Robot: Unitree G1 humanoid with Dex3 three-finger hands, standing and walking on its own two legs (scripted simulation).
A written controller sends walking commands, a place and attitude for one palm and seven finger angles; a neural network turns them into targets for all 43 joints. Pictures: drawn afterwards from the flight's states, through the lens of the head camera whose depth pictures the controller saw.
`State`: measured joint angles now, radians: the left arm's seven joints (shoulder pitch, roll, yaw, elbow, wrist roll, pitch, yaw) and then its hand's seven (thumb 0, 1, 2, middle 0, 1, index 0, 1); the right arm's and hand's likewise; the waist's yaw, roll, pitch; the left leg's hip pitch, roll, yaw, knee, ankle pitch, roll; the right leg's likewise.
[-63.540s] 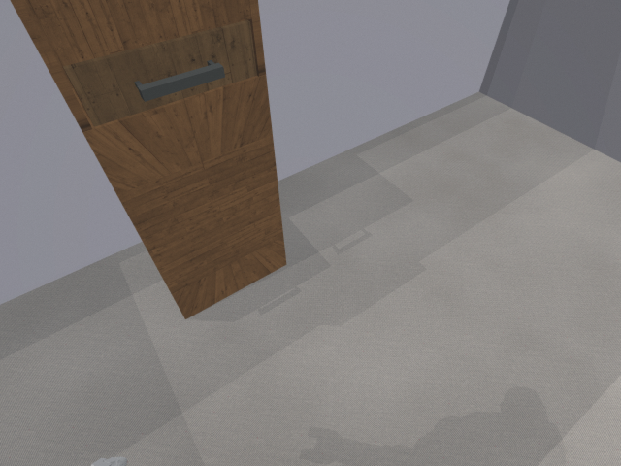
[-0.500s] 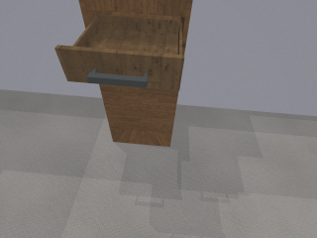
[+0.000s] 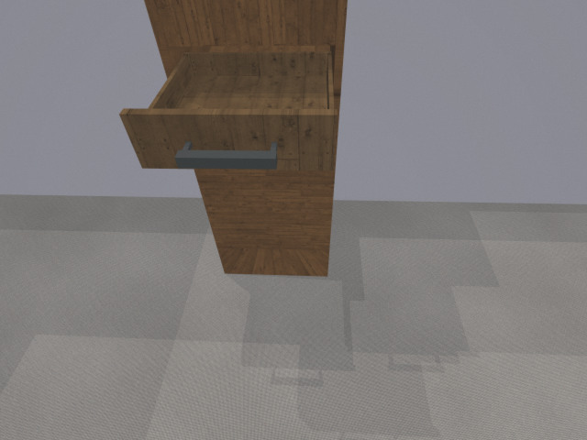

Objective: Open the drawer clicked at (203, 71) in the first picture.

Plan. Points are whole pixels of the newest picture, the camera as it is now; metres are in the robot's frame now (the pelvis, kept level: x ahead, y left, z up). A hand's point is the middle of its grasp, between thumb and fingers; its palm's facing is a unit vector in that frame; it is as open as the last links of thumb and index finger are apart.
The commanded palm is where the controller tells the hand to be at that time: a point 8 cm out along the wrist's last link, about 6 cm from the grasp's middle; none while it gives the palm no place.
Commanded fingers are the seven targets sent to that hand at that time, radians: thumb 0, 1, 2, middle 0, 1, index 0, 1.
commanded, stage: let the arm hang, fingers relaxed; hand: left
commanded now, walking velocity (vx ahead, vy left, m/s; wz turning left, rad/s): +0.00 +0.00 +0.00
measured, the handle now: (229, 152) +0.57 +0.15 +0.09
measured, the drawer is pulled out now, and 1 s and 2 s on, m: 0.30 0.30 0.30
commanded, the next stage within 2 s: look to check the result in 0.28 s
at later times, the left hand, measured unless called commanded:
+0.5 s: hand out of the picture -0.04 +0.17 -0.18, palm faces +0.04 -0.98 -0.18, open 7.4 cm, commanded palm none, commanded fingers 0.00 0.90 0.90 -0.20 -0.30 -0.20 -0.30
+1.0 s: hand out of the picture +0.00 +0.17 -0.18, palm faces +0.03 -0.98 -0.19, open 7.4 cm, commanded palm none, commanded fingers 0.00 0.90 0.90 -0.20 -0.30 -0.20 -0.30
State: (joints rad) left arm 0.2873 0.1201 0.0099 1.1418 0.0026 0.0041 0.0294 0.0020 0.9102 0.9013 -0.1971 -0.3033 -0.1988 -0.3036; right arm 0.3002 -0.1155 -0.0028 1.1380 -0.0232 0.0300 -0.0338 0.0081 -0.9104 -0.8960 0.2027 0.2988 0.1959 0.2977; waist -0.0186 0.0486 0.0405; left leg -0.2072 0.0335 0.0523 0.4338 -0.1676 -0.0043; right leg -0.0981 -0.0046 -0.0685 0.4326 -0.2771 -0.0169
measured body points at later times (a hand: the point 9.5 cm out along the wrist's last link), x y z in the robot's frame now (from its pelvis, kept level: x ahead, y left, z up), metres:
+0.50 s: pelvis -0.01 +0.00 +0.00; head +0.00 -0.01 +0.45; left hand -0.04 +0.22 -0.16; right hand -0.04 -0.21 -0.17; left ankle +0.05 +0.12 -0.74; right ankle -0.02 -0.11 -0.74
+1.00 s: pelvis +0.00 +0.00 +0.00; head +0.02 +0.00 +0.45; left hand +0.00 +0.22 -0.16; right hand +0.00 -0.21 -0.17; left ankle +0.05 +0.12 -0.74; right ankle -0.02 -0.11 -0.74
